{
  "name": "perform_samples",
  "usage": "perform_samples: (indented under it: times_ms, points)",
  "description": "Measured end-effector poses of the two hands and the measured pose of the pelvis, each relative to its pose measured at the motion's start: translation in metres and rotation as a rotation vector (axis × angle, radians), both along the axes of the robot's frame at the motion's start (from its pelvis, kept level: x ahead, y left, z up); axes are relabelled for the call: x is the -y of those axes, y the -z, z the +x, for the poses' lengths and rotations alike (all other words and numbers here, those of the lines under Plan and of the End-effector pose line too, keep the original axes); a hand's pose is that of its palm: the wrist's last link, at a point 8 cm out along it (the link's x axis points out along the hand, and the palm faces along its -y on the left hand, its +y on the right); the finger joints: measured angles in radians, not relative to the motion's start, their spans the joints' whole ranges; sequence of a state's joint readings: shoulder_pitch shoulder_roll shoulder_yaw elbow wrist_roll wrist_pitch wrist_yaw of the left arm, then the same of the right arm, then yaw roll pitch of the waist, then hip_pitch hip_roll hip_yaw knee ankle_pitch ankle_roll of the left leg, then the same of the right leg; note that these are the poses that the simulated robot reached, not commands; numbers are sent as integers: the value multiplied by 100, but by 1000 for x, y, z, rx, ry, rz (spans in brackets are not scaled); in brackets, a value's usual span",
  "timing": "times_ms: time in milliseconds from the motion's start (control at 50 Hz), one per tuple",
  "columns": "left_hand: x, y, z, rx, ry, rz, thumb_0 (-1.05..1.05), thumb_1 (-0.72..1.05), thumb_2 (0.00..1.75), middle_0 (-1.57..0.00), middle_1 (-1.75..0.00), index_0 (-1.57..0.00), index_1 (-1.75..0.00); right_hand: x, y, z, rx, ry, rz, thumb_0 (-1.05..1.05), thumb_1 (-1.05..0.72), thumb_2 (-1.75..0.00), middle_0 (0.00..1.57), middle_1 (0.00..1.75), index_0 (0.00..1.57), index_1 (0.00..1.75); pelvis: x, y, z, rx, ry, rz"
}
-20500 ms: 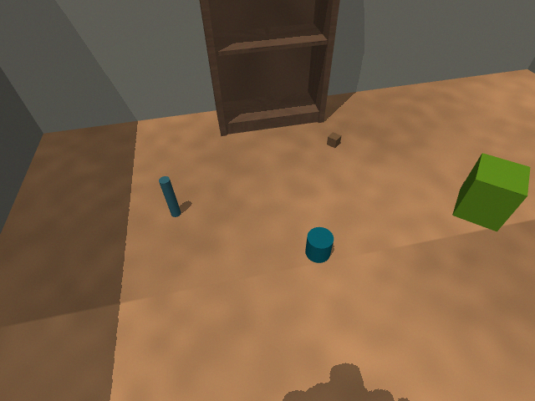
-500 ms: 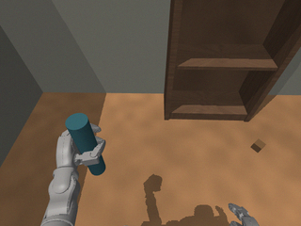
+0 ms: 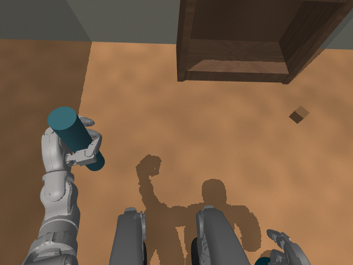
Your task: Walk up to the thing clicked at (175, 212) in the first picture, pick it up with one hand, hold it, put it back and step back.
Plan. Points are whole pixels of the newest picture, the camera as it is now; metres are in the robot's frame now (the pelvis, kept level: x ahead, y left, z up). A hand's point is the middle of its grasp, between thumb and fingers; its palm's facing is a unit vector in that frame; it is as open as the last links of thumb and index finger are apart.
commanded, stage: crouch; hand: left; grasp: from the side
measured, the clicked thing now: (82, 145) +0.40 +0.21 -0.03
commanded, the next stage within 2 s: lower in 1.20 s
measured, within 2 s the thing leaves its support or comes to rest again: neither
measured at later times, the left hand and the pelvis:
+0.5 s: hand (99, 162) +0.42 +0.22 -0.21, palm faces +0.20 -0.98 -0.03, open 6.5 cm; pelvis -0.05 +0.00 -0.18, yaw -3 degrees
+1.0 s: hand (104, 164) +0.44 +0.23 -0.30, palm faces +0.18 -0.98 -0.03, open 6.5 cm; pelvis -0.05 +0.00 -0.25, yaw -6 degrees
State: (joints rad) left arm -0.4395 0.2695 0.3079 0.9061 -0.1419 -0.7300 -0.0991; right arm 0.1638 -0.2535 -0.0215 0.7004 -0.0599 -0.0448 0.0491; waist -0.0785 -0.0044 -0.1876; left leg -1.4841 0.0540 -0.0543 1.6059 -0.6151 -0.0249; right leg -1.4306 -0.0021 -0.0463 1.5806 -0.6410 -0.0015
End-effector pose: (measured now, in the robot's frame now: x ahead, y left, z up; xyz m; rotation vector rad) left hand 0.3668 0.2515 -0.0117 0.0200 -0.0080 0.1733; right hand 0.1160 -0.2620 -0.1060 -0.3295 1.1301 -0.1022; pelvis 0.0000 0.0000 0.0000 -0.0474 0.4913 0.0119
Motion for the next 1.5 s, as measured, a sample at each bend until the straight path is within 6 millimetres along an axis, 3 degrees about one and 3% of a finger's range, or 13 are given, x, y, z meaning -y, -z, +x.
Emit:
perform_samples:
  times_ms: [180, 340, 480, 620, 800, 960, 1160, 1400, 1500]
  points:
    - [-9, 83, -1, -35, -20, -3, 4, 8, 104, -94, -105, -92, -103, -11, 82, -17, -78, -26, 41, 0, -91, -91, 20, 30, 20, 30, -1, 67, -18, -71, 14, -3]
    - [-14, 159, 5, -29, -37, 2, 4, 7, 105, -94, -105, -92, -103, -6, 141, -42, -132, -47, 6, 0, -91, -91, 20, 30, 20, 30, 0, 132, -37, -79, 25, -14]
    - [-21, 195, 17, -15, -29, 14, 4, 7, 105, -95, -104, -92, -103, 2, 181, -73, -186, -21, -21, 0, -92, -91, 20, 30, 20, 30, 0, 175, -48, -57, 31, -19]
    - [-19, 226, 25, -39, -24, 1, 4, 7, 105, -95, -104, -92, -103, 5, 209, -101, -242, 1, -25, 0, -92, -91, 20, 30, 20, 30, -1, 205, -53, -35, 41, -26]
    - [-21, 268, 33, -41, -39, -22, 4, 7, 105, -95, -104, -92, -103, 8, 227, -111, -292, -19, -54, 0, -91, -91, 20, 30, 20, 30, 0, 231, -51, -18, 58, -41]
    - [-29, 284, 42, -36, -16, 2, 4, 7, 105, -95, -104, -92, -103, 12, 233, -96, -282, -57, -96, 0, -91, -91, 20, 30, 20, 30, -3, 245, -47, -8, 67, -61]
    - [-30, 311, 38, -64, 1, 0, 4, 7, 105, -95, -104, -92, -103, 13, 241, -82, -273, -112, -118, 0, -91, -91, 20, 30, 20, 30, -5, 257, -47, 19, 78, -78]
    - [-30, 328, 47, -42, 4, 5, 4, 7, 105, -95, -104, -92, -103, 10, 244, -88, -302, -142, -140, 0, -91, -90, 20, 30, 20, 30, -8, 269, -48, 52, 90, -103]
    - [-29, 347, 46, -81, -16, -14, 4, 7, 105, -95, -104, -92, -103, 10, 244, -94, -318, -159, -149, 0, -91, -90, 20, 30, 20, 30, -9, 274, -49, 71, 100, -114]
